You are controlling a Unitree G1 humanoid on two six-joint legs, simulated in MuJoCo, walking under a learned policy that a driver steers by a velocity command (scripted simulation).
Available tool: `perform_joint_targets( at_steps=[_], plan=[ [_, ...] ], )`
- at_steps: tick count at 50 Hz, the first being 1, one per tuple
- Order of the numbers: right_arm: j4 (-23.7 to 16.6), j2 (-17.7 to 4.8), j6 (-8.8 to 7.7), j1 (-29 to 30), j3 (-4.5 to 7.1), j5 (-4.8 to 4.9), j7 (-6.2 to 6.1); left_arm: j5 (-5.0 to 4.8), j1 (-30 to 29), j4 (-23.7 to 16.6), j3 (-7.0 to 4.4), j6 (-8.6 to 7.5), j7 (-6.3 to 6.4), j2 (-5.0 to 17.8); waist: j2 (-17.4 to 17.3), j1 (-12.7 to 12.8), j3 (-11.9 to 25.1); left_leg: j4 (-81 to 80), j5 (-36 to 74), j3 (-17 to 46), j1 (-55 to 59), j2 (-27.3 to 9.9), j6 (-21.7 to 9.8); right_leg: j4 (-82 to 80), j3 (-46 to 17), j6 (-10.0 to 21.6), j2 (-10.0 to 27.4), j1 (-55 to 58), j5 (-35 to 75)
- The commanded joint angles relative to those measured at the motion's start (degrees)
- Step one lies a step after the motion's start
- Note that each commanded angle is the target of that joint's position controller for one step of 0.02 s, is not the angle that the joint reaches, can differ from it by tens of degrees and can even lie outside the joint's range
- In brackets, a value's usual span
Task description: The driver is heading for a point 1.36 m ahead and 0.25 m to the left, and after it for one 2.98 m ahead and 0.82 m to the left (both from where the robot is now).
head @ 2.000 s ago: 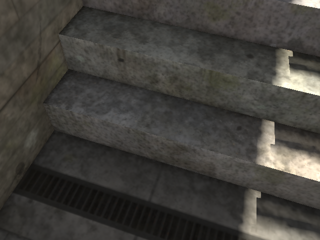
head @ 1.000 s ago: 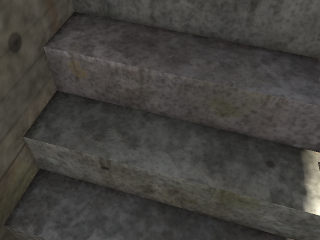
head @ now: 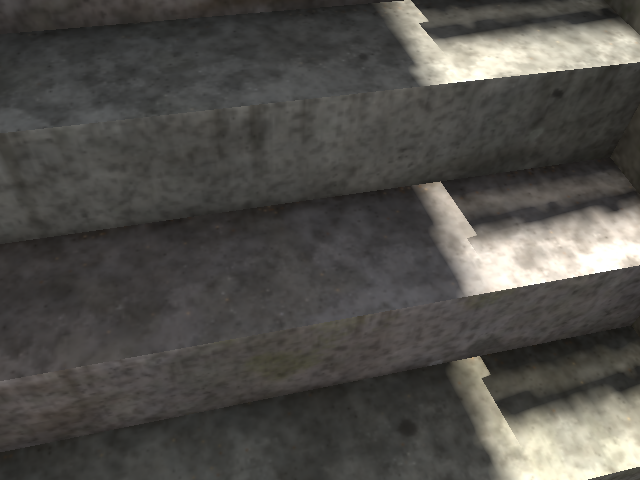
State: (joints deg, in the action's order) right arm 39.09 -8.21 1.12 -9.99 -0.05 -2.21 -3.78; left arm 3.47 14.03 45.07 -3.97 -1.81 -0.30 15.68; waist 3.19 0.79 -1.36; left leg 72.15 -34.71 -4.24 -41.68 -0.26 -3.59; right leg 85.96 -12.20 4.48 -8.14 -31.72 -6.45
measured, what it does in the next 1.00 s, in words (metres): climbs: right foot 0.20 m higher, then left foot 0.21 m higher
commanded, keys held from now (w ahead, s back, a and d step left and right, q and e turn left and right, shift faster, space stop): w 0.40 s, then w+q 0.60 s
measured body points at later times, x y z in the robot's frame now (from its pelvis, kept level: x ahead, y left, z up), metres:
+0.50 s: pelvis +0.26 -0.03 +0.14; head +0.32 -0.01 +0.59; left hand +0.54 +0.10 +0.07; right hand +0.13 -0.21 +0.01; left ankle +0.08 +0.10 -0.60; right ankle +0.40 -0.13 -0.44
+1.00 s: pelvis +0.53 -0.03 +0.38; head +0.53 -0.03 +0.83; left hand +0.46 +0.17 +0.22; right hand +0.80 -0.16 +0.29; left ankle +0.58 +0.09 -0.22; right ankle +0.42 -0.14 -0.37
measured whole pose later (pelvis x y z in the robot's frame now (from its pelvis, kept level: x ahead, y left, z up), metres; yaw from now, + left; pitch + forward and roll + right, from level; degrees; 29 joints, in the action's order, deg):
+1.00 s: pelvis +0.53 -0.03 +0.38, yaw +14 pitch +10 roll +6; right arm 45.5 -8.3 4.8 3.7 -2.2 -1.0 5.0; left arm 3.5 20.7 64.9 1.0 -5.0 -8.4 10.7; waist 6.3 -1.5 12.0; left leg 76.5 -31.3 -6.3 -57.1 6.5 -9.4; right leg 17.7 16.2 9.1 10.4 -8.4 6.4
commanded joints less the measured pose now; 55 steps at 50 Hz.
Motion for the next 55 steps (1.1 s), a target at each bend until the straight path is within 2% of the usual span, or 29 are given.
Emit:
perform_joint_targets(
  at_steps=[1, 6, 7, 10, 14, 15, 18, 21, 22, 24, 25, 26, 27, 28, 29, 30, 32, 37, 42, 44, 46, 47, 48, 49, 50, 52, 53, 54, 55],
  plan=[
    [6.09, 0.30, -3.28, -1.04, 1.20, -0.04, 0.80, 0.42, 1.05, -6.01, 2.93, 1.49, 0.79, -7.68, -4.46, 4.38, -3.19, -39.83, -8.37, 28.13, 5.89, -9.57, -3.72, 24.77, 2.12, 0.10, 0.83, -21.51, 0.52],
    [14.84, -0.93, -6.15, -9.41, 1.20, 0.99, 2.98, -2.02, -8.01, -10.70, 4.66, 1.50, 2.04, -9.25, -3.74, 3.81, -6.98, -50.77, 9.37, 15.68, 11.23, -8.78, -3.55, 27.16, 3.44, -0.39, 3.25, -34.80, -0.92],
    [8.73, -6.06, -5.66, 0.19, 1.19, -5.60, 6.90, -5.89, -10.81, -11.13, 4.70, 1.76, -2.81, 2.11, 0.87, 0.42, 5.97, -53.50, 9.13, 18.12, 8.96, -9.50, -9.46, 16.42, -0.10, 4.95, 4.78, -34.75, 14.81],
    [17.65, -4.43, -6.82, -20.20, 0.19, -4.99, 8.70, -0.31, -6.22, -5.14, 6.00, 2.98, -4.40, -3.66, -4.26, -2.46, 3.01, -54.12, 15.21, 23.03, 30.79, -14.23, -14.31, 43.10, -1.70, 8.54, 2.65, -56.55, 8.75],
    [25.64, -1.95, -6.71, -32.30, -2.27, -6.93, 8.87, -1.79, -19.15, -7.46, 8.13, 1.96, -2.58, -7.00, -7.74, -5.78, -1.28, -57.33, 13.42, 20.05, 48.04, -16.45, -12.38, 47.41, 3.75, 10.69, 7.32, -77.39, -1.52],
    [20.66, -4.37, -8.63, -23.22, 0.54, 1.49, 4.30, -2.19, -26.77, -12.06, 7.74, 1.20, -0.35, -13.87, -4.99, -3.71, -7.66, -61.69, 10.70, 13.56, 35.34, -14.66, -7.82, 45.66, 13.01, 2.25, 7.56, -64.64, -13.42],
    [22.79, -4.44, -9.40, -23.85, 0.21, 3.04, 0.47, -2.33, -31.93, -18.92, 7.68, 2.08, -0.09, -10.63, -6.27, -4.30, -8.53, -73.32, 17.51, 10.41, 30.01, -14.01, -7.63, 26.98, 17.74, 0.03, 14.82, -51.34, -12.48],
    [22.75, -3.37, -7.27, -24.19, 0.26, 5.18, -0.38, -4.57, -24.23, -16.88, 8.96, 3.63, -0.97, -12.55, -9.40, -4.12, 1.45, -74.54, 67.09, -1.10, 30.98, -9.49, -9.45, -7.67, 29.75, 4.21, 10.09, -12.97, -19.62],
    [31.81, -11.12, -8.79, -37.41, -0.99, -4.36, 11.89, -2.17, -36.13, -24.70, 10.14, 7.75, -7.60, -12.68, -30.67, 4.93, 15.90, -65.93, 139.92, 9.16, 25.76, -22.32, -17.47, 1.40, 27.28, 3.08, 2.23, -2.87, -19.80],
    [23.09, -21.51, -10.02, -16.10, 4.32, 0.59, 16.21, -2.81, -14.18, -15.62, 5.18, 8.29, -6.40, 1.56, -22.76, 13.20, 22.19, -47.30, 152.38, 6.06, 40.50, -18.38, -12.67, -29.44, 25.27, 3.70, -0.63, 5.48, -8.51],
    [23.85, -15.39, -9.37, -20.93, 3.30, -1.87, 17.04, -1.45, 4.44, -6.43, 4.47, 7.70, -4.91, 2.53, -8.33, 14.51, 36.85, -26.09, 123.44, 11.47, 16.43, -14.23, -10.07, -31.59, 3.66, 12.82, 9.72, 36.92, 11.17],
    [26.49, -9.74, -7.48, -29.38, 2.25, -4.55, 17.66, 0.81, 22.79, 1.82, 3.92, 7.57, -4.52, 5.86, 8.09, 13.68, 45.58, -7.88, 45.68, 16.63, 5.19, -1.36, -8.63, -52.81, -29.74, 24.48, 24.33, 51.22, 10.63],
    [28.12, -10.14, -5.59, -23.62, 4.49, -0.57, 17.37, 1.99, 26.12, 3.95, 1.44, 5.87, -4.15, 8.26, 3.93, 16.02, 28.42, 24.53, 50.69, 27.58, -5.78, 3.53, -7.54, -67.24, -44.83, 20.58, 29.16, 33.42, -21.59],
    [25.77, -6.11, -6.06, -15.23, 4.43, 1.01, 14.95, -0.81, 18.45, 7.45, 2.03, 2.99, -3.53, 7.46, 2.22, 10.90, 13.82, 34.70, 48.81, 24.71, -15.69, 2.65, -6.43, -65.81, -35.39, 14.10, 27.03, 22.76, -35.30],
    [10.24, -1.68, -9.23, -0.54, 3.71, -0.06, 7.65, -4.67, 2.67, 10.47, 1.01, 0.89, 0.55, -1.35, -0.85, 2.27, 16.54, 39.87, 44.04, 13.04, -6.91, -0.11, -5.26, -57.85, -23.22, 9.77, 25.88, 20.10, -32.90],
    [22.21, 0.71, -6.51, -9.92, 2.38, 1.15, 9.21, -2.20, 1.03, 9.09, 5.77, 1.00, -3.57, -6.88, -3.78, 3.52, 10.18, 47.32, 48.27, 24.17, -19.63, 1.61, -9.60, -61.27, -17.30, 11.96, 24.06, 11.61, -23.25],
    [20.31, 0.50, -4.38, -8.61, 2.04, 1.87, 10.33, -0.27, -4.23, 11.48, 8.01, 0.53, -5.03, -14.82, -7.30, -0.58, 7.21, 53.51, 44.53, 24.28, -22.37, 0.96, -14.30, -64.36, -7.54, 9.74, 24.25, 7.73, -6.96],
    [13.38, 1.59, -3.30, 0.65, -0.03, 2.52, 10.77, 2.18, -1.84, 15.55, 6.84, -2.57, -4.43, -9.83, -0.81, -7.53, 5.57, 67.59, 30.66, 12.46, -37.09, 0.54, -17.73, -70.74, 16.73, 6.15, 19.43, 7.46, -3.92],
    [5.77, -5.04, -1.33, 19.26, -0.08, 3.06, 7.93, 4.73, 8.64, 16.83, 6.67, -2.51, -5.87, -4.46, 1.18, -2.76, 9.36, 39.41, 36.07, 1.96, -32.70, -2.47, -13.14, -77.62, 26.00, 6.58, 17.58, 10.20, 10.59],
    [-0.86, -5.53, 4.29, 29.42, -1.56, 1.76, 8.61, 1.39, 12.80, 19.47, 5.79, -1.86, -9.33, 3.12, 8.69, -4.11, 10.31, 15.07, 9.73, -7.14, -14.83, 1.64, -9.22, -83.52, 23.15, 14.34, 24.38, 7.57, 58.85],
    [2.28, -2.37, 5.09, 10.64, -2.33, 1.53, 11.09, -0.19, 8.41, 19.02, 2.70, -4.76, -9.29, 14.48, 11.21, -11.94, 15.17, 8.52, 19.39, -6.13, -12.25, 3.60, -7.36, -72.24, 25.26, 15.72, 33.55, 29.84, 113.19],
    [3.03, -5.99, 4.47, 8.94, -1.23, 1.53, 10.82, -1.63, 7.77, 18.08, 1.85, -4.88, -9.60, 14.57, 9.96, -10.58, 17.49, -2.06, 13.59, -10.34, -13.63, 9.15, -7.34, -66.45, 25.59, 15.70, 31.95, 40.16, 120.22],
    [3.76, -8.51, 5.22, 9.10, -0.61, 1.78, 9.60, 1.91, 14.51, 20.45, 3.23, -4.59, -10.23, 9.89, 9.57, -6.84, 22.35, -0.69, 17.00, -5.54, -10.08, 11.08, -10.92, -59.35, 24.47, 14.03, 29.59, 41.27, 127.81],
    [6.94, -8.12, 5.98, -0.10, 0.01, 1.58, 8.69, 4.40, 12.89, 20.61, 2.69, -3.60, -10.31, 7.94, 8.43, -9.23, 20.94, -7.13, 20.77, 0.07, -0.99, 10.61, -11.19, -52.30, 22.98, 13.74, 28.97, 34.69, 120.04],
    [10.38, -7.20, 1.36, -4.19, 1.42, -0.82, 5.12, -7.23, 2.57, 8.60, 1.01, -5.52, -1.92, 5.74, -0.54, -8.81, 22.89, -10.06, 3.66, 4.04, 15.72, 10.98, -10.05, -38.65, 27.93, 8.04, 20.91, 24.21, 84.26],
    [12.74, -12.13, 0.80, -1.16, 3.70, -0.99, 1.40, -2.55, -8.92, 1.56, 2.81, -6.17, -1.18, -0.37, -17.89, -7.19, 15.94, -39.13, -20.62, 43.73, 14.29, 0.12, -18.03, 4.35, 17.79, 4.50, 6.22, -4.12, 10.87],
    [11.28, -10.27, -0.64, 4.58, 3.49, -0.62, 1.94, 1.06, -10.68, -2.75, 3.76, -6.41, -1.19, -5.51, -14.00, -4.20, 11.22, -45.14, -13.54, 46.51, 12.03, -1.01, -17.90, 26.45, 8.04, 4.00, 4.51, -12.84, 8.63],
    [18.39, -5.44, 0.71, -15.61, 0.60, -3.83, 5.87, -1.37, -3.59, 6.83, 4.28, -0.60, -5.63, -5.82, -7.53, -12.17, 4.08, -42.30, 4.84, 44.44, 15.64, -1.21, -14.44, 36.46, -10.18, 8.84, -1.67, -33.07, 13.14],
    [21.09, -6.20, -1.37, -16.80, 1.29, -1.37, 7.19, -1.08, -4.04, 3.21, 3.69, -0.78, -6.58, -3.98, -8.11, -6.78, 4.13, -39.25, 23.11, 43.30, 23.52, -3.30, -14.07, 38.54, -8.04, 8.23, -1.30, -43.13, 4.41]
  ],
)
